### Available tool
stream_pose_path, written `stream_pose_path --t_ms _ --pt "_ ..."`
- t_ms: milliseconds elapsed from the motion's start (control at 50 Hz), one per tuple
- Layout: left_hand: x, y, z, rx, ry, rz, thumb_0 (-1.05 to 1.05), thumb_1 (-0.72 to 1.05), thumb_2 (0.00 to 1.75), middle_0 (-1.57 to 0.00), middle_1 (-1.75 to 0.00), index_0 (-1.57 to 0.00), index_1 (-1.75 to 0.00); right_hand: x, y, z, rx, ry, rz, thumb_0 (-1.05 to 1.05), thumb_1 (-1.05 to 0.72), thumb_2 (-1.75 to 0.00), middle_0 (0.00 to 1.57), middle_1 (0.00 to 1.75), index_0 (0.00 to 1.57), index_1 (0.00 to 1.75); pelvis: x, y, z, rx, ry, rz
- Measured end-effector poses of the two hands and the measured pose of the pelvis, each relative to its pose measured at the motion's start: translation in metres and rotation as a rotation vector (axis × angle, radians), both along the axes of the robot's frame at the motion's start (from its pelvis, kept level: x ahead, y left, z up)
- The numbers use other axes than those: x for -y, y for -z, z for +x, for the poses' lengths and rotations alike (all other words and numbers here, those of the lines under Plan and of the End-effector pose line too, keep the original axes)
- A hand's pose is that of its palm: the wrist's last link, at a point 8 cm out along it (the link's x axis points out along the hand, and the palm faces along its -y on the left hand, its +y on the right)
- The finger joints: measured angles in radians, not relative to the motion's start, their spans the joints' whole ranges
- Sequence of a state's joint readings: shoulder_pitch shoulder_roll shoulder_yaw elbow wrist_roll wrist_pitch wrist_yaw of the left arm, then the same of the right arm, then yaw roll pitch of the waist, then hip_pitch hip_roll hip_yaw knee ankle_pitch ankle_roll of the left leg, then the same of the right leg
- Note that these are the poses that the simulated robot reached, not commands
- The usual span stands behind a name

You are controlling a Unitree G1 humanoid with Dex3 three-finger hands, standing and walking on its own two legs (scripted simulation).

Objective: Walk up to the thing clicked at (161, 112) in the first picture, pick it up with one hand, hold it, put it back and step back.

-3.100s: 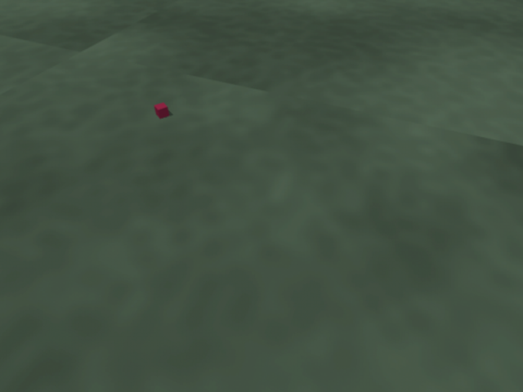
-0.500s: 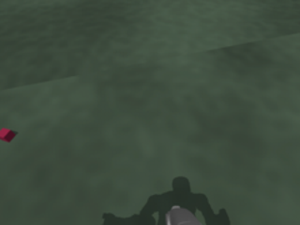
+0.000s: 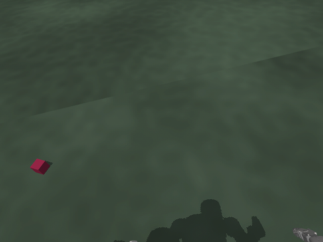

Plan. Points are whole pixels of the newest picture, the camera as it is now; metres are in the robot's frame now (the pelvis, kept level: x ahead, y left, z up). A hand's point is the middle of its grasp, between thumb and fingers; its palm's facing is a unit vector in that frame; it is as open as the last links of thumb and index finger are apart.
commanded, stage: walk up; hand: left
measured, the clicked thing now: (40, 166) +0.74 +0.88 -0.70
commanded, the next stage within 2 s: none
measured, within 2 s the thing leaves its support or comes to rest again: neither
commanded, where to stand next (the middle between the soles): +0.31 +0.75 m, yaw -17 degrees
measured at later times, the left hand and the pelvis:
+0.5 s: hand (10, 211) +0.25 +0.46 -0.10, palm faces -0.08 -0.82 -0.57, open 7.3 cm; pelvis +0.11 +0.17 +0.00, yaw -6 degrees
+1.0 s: hand out of the picture +0.30 +0.70 -0.12, palm faces -0.20 -0.81 -0.55, open 7.3 cm; pelvis +0.18 +0.40 +0.01, yaw -10 degrees
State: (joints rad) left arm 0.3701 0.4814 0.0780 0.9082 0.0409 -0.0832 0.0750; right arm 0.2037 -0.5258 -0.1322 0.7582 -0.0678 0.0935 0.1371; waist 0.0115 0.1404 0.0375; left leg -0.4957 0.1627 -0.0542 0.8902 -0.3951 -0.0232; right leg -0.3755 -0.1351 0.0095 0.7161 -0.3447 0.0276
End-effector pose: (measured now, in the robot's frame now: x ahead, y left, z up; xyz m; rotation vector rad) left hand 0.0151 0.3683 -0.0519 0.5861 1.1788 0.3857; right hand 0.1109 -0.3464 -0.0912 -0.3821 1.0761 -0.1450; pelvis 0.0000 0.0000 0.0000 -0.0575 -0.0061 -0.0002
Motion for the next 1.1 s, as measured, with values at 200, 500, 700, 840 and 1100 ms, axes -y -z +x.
stream_pose_path --t_ms 200,500,700,840,1100 --pt "-0.068 0.020 0.110 -0.024 0.082 -0.086 0.01 0.91 0.90 -0.21 -0.30 -0.21 -0.30 -0.099 -0.021 -0.044 -0.097 0.179 -0.032 0.00 -0.90 -0.90 0.20 0.30 0.20 0.30 -0.086 -0.018 0.049 -0.005 0.061 0.030" --pt "-0.124 0.006 0.231 0.145 0.184 -0.065 0.00 0.90 0.90 -0.22 -0.30 -0.22 -0.31 -0.208 0.030 0.004 -0.163 0.202 0.066 0.01 -0.90 -0.90 0.20 0.30 0.20 0.30 -0.175 -0.004 0.111 0.040 0.098 -0.002" --pt "-0.250 -0.003 0.234 0.105 0.196 0.005 0.00 0.90 0.90 -0.22 -0.30 -0.22 -0.31 -0.272 0.018 0.084 -0.018 0.141 0.024 0.00 -0.90 -0.90 0.20 0.30 0.20 0.30 -0.272 0.004 0.138 0.028 0.121 0.021" --pt "-0.355 0.027 0.254 0.022 0.152 0.035 0.00 0.90 0.90 -0.21 -0.30 -0.21 -0.30 -0.349 0.013 0.078 -0.031 0.188 -0.048 0.00 -0.91 -0.90 0.20 0.30 0.20 0.30 -0.356 0.020 0.158 0.029 0.152 0.026" --pt "-0.375 0.029 0.309 -0.013 0.263 -0.096 0.00 0.90 0.90 -0.21 -0.30 -0.21 -0.30 -0.459 0.020 0.049 -0.176 0.309 0.025 0.01 -0.90 -0.90 0.21 0.30 0.21 0.30 -0.436 0.000 0.196 0.018 0.209 0.035"
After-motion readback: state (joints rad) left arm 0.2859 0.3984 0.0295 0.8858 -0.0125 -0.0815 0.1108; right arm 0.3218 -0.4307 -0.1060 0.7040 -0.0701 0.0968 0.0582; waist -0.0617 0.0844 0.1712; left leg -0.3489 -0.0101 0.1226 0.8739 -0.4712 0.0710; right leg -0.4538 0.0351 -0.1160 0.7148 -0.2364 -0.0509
